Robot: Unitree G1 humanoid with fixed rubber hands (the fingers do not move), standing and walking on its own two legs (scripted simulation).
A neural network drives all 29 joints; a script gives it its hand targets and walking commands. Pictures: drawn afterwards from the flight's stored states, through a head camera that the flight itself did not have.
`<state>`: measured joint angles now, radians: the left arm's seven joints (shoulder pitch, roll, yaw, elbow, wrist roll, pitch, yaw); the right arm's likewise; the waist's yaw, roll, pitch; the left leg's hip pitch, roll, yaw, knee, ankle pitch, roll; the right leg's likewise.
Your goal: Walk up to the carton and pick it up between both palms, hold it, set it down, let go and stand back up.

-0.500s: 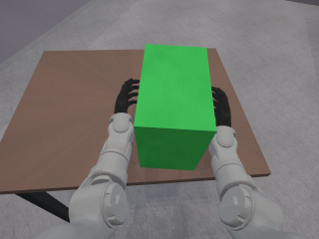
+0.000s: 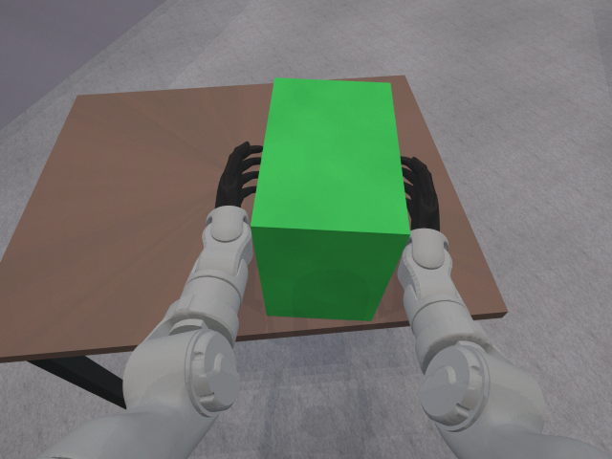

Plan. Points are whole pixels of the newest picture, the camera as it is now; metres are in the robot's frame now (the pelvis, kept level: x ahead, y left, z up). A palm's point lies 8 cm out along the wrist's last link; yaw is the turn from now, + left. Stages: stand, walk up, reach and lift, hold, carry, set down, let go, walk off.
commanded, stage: reach and lift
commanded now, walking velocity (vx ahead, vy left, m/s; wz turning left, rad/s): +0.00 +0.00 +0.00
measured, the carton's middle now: (325, 205) +0.46 -0.01 +0.04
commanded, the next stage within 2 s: none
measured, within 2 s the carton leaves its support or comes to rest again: neither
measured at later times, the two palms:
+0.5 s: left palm (201, 185) +0.42 +0.15 +0.13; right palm (409, 195) +0.40 -0.10 +0.13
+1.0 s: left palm (186, 179) +0.38 +0.15 +0.17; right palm (422, 194) +0.37 -0.11 +0.16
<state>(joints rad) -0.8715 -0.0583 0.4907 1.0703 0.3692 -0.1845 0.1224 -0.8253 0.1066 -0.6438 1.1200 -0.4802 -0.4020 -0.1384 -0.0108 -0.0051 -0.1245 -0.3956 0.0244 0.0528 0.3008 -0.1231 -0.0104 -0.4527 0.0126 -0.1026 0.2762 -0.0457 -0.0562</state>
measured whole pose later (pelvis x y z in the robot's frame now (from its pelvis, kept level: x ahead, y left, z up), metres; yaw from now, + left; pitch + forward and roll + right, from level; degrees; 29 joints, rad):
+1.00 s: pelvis -0.01 +0.03 +0.00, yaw +1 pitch -7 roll -1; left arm -0.80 -0.06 0.32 0.62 0.33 0.47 0.13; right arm -0.87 0.04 -0.26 1.01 0.01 0.08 -0.14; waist -0.10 -0.05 0.01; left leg -0.06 0.01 0.04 0.37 -0.19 0.02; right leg -0.07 -0.01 -0.11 0.27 -0.08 -0.02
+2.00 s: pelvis +0.00 +0.04 +0.00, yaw +1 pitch -8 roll -2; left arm -0.78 -0.05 0.27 0.25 0.32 0.75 0.09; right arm -0.84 -0.02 -0.04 0.64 0.25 0.35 -0.24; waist -0.12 -0.02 0.03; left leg -0.05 0.01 0.03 0.41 -0.23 0.02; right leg -0.05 0.00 -0.11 0.28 -0.10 -0.01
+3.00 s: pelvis -0.01 +0.02 +0.00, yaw +2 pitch -9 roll -1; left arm -0.83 -0.03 0.32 0.21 0.33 0.87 0.04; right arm -0.95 -0.03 -0.03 0.64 0.28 0.49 -0.29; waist -0.10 -0.01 0.00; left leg -0.02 0.02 0.02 0.39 -0.21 0.00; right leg -0.04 0.00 -0.13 0.31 -0.11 -0.03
